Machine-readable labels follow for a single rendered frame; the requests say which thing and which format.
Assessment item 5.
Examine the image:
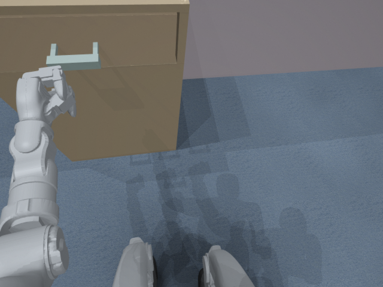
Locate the handle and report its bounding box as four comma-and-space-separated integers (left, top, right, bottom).
46, 42, 101, 71

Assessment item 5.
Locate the right robot shin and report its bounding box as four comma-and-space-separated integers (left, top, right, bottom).
204, 245, 221, 287

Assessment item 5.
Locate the drawer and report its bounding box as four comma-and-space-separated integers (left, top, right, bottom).
0, 13, 177, 71

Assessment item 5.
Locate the left robot thigh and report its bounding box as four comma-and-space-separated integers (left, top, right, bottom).
112, 242, 154, 287

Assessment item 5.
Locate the cabinet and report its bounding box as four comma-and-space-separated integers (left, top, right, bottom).
0, 0, 190, 161

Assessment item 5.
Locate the left robot hand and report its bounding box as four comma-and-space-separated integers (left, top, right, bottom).
16, 65, 77, 127

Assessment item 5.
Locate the robot left upper arm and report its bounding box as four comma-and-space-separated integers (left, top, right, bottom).
0, 225, 69, 287

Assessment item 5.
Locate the left robot forearm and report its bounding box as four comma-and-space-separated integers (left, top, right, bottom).
0, 120, 59, 236

